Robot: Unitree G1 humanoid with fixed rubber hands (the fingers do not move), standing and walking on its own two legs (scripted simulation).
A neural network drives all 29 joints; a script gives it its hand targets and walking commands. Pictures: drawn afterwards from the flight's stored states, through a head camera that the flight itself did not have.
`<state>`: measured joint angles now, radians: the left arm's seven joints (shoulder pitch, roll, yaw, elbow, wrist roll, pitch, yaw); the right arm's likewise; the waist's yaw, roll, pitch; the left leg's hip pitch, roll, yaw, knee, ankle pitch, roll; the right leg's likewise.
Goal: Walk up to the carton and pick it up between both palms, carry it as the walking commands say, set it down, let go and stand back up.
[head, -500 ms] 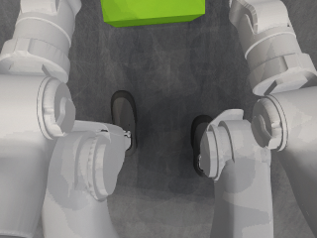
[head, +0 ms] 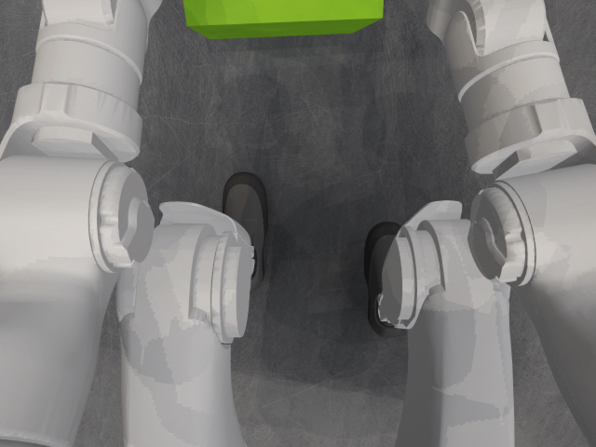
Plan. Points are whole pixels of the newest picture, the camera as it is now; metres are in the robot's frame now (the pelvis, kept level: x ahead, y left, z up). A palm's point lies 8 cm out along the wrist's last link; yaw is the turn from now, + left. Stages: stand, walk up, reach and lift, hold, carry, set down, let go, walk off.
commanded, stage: reach and lift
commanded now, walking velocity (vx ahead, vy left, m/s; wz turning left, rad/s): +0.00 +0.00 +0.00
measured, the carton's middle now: out of the picture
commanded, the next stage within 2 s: none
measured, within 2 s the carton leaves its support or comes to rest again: neither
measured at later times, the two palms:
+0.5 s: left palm out of the picture +0.53 +0.21 -0.09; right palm out of the picture +0.55 -0.06 -0.10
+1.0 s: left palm out of the picture +0.48 +0.20 -0.04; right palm out of the picture +0.54 -0.05 -0.03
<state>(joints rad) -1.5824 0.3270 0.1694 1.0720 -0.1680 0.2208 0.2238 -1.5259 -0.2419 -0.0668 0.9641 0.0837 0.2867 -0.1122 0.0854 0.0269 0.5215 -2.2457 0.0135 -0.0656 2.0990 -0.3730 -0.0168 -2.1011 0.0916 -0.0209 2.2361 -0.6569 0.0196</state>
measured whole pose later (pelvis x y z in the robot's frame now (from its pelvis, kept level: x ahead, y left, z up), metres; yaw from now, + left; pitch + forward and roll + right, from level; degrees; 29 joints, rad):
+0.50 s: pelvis -0.01 +0.00 +0.01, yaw +1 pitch +23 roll -2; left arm -1.46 0.24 0.20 0.92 -0.17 0.29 0.38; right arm -1.46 -0.20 -0.13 0.88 0.06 0.38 -0.17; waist 0.09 0.02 0.52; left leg -2.11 -0.02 -0.08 2.08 -0.37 -0.04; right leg -1.97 0.09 -0.02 2.22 -0.66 0.02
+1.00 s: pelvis -0.02 +0.00 +0.05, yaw +1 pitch +19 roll -2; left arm -1.29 0.14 0.21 0.70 -0.16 0.37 0.53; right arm -1.42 -0.17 -0.16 0.85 0.04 0.40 -0.20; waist 0.09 0.00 0.52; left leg -1.93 -0.02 -0.08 1.98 -0.37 -0.04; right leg -1.80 0.09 -0.01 2.11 -0.64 0.02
